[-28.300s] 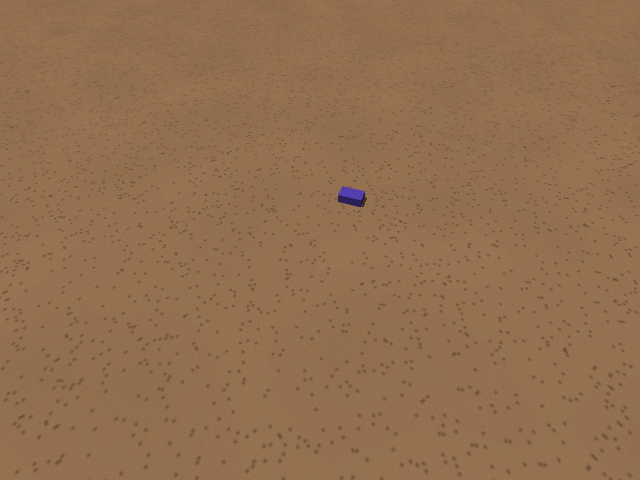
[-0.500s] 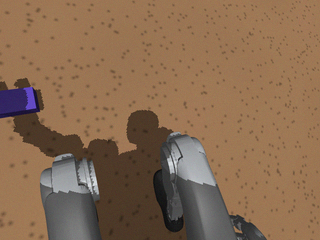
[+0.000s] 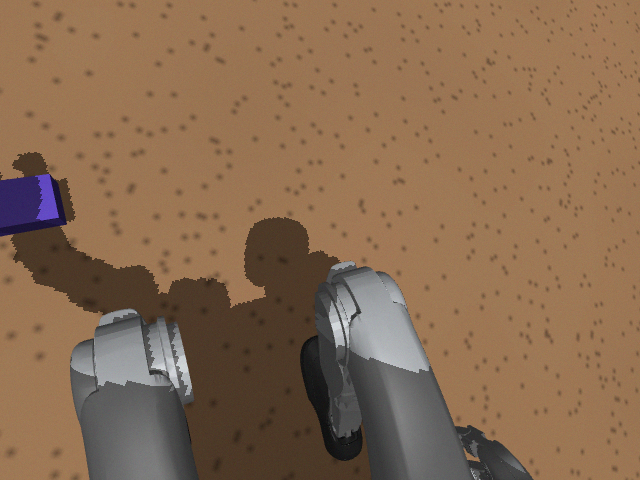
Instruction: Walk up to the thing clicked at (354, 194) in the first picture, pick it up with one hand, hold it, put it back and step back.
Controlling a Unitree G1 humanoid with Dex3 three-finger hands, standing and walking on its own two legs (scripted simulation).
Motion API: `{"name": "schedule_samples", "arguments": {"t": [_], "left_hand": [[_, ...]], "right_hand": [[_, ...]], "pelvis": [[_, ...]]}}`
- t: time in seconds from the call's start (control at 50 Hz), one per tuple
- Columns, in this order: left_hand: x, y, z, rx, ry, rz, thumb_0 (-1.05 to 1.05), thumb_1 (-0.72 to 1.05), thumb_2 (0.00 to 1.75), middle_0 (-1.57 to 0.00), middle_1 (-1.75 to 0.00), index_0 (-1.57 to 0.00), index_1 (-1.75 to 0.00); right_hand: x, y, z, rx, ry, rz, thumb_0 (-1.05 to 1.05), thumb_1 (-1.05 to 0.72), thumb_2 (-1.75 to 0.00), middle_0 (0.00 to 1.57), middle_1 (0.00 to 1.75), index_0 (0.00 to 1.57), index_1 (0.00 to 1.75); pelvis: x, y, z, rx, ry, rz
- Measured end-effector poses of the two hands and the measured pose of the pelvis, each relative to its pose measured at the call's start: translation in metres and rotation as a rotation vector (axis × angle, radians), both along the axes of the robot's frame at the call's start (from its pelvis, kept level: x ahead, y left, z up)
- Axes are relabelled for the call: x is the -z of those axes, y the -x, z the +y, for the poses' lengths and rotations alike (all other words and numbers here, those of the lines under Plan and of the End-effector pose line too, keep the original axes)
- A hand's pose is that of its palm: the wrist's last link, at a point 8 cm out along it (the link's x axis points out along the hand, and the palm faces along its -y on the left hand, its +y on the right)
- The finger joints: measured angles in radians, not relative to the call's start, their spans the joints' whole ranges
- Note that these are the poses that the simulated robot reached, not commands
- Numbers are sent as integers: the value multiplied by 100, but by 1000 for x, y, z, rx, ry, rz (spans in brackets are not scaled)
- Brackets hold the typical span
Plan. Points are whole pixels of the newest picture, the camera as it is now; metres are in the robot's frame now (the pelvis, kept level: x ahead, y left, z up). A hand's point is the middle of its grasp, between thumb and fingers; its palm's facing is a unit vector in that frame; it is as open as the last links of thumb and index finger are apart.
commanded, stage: rise first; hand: left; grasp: from above
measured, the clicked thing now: (13, 207) +0.49 +0.32 -0.30
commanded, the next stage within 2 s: approach in 0.34 s
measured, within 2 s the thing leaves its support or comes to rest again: neither
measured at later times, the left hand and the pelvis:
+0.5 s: hand out of the picture +0.44 +0.36 -0.17, palm faces -0.44 -0.09 -0.89, open 14.1 cm; pelvis +0.00 +0.00 +0.00, yaw +0 degrees
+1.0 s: hand out of the picture +0.50 +0.30 -0.18, palm faces -0.39 -0.06 -0.92, open 14.1 cm; pelvis +0.00 +0.00 +0.00, yaw +0 degrees
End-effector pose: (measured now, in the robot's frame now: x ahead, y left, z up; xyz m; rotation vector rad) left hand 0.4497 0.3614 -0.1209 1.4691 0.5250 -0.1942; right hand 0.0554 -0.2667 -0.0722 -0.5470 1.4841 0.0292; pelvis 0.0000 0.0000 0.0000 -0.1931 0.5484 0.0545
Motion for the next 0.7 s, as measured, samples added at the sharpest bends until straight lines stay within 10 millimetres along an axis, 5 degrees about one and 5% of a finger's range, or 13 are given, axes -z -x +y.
{"name": "schedule_samples", "arguments": {"t": [0.5,0.7], "left_hand": [[-7,0,2,16,-9,5,0,-54,103,-11,-97,-10,-99],[-8,-12,-31,102,-5,-10,0,-54,102,-10,-102,-9,-102]], "right_hand": [[-3,0,1,2,-1,-10,0,-90,-90,20,29,20,30],[-5,0,1,14,-2,-26,0,-90,-89,20,29,20,30]], "pelvis": [[-2,2,1,-4,3,1],[-5,2,0,-5,-5,13]]}}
